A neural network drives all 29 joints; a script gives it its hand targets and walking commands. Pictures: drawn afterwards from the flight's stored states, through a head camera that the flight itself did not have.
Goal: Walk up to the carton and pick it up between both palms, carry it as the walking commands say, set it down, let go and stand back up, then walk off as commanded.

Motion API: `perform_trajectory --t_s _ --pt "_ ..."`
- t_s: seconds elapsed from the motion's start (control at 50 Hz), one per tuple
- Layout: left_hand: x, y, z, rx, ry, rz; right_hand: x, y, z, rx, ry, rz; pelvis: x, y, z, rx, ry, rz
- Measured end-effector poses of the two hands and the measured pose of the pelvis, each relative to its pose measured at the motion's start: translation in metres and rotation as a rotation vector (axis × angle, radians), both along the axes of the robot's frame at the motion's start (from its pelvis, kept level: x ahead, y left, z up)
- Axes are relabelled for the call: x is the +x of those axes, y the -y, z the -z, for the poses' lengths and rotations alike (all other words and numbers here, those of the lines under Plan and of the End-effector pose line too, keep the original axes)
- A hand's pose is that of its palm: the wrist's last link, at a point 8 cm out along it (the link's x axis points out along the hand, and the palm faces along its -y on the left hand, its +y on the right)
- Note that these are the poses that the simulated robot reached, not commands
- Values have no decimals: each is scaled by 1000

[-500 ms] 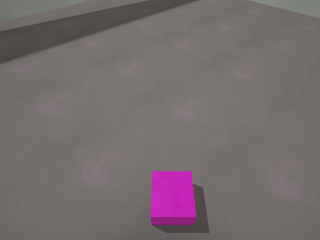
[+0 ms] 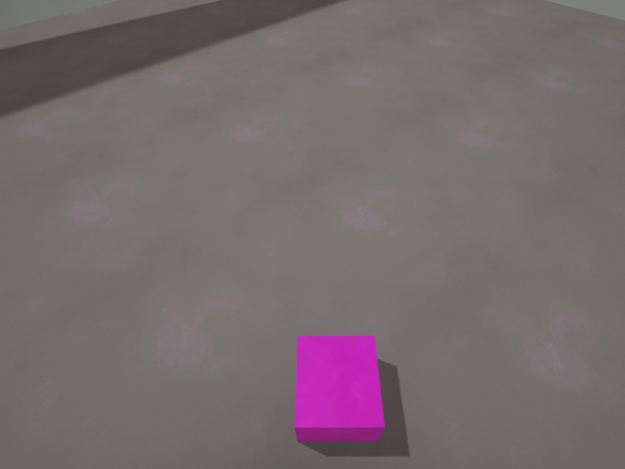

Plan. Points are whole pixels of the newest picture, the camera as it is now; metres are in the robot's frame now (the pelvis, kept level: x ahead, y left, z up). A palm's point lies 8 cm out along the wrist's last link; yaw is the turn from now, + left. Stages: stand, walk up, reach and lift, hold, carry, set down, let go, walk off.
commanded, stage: walk up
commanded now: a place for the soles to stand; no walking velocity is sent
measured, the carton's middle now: (336, 387) +0.47 -0.02 -0.70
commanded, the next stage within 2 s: reach and lift in 0.84 s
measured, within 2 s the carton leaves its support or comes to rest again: neither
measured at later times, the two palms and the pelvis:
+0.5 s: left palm out of the picture +0.00 +0.24 -0.13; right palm out of the picture +0.01 -0.25 -0.14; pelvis +0.00 +0.00 +0.00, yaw -1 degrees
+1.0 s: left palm out of the picture +0.14 +0.23 -0.13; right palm out of the picture +0.12 -0.26 -0.14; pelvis -0.02 -0.01 -0.02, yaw -1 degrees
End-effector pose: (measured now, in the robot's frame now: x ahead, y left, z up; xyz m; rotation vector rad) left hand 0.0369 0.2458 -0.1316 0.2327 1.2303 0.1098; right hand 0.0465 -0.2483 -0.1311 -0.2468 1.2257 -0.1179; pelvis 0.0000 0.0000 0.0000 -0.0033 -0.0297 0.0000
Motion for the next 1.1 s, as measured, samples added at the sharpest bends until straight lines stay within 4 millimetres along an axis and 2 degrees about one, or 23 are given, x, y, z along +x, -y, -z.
perform_trajectory --t_s 0.24,0.5,0.64,0.86,0.9,0.98,1.02,1.06,1.1 --pt "-16 3 1 2 -51 6 -7 -6 5 24 -24 10 -3 0 -1 3 7 10" --pt "-37 5 3 10 -125 1 -36 -2 8 23 -95 39 -3 4 -2 8 5 23" --pt "-35 10 4 6 -132 2 -40 2 9 18 -110 46 1 6 -1 6 3 26" --pt "-22 17 5 -2 -115 10 -33 0 10 28 -104 49 6 10 -2 4 2 30" --pt "1 16 4 -6 -68 6 -15 1 10 21 -76 43 2 10 3 3 -30 23" --pt "86 14 0 -3 55 49 54 8 9 9 -1 25 -16 10 21 4 -78 15" --pt "116 15 -1 2 40 48 81 10 6 19 -8 29 -21 9 26 9 -104 15" --pt "130 19 -4 -2 17 29 95 11 4 27 -28 44 -21 8 28 11 -131 15" --pt "131 24 -5 -27 3 10 98 10 3 34 -42 58 -18 7 26 10 -156 16"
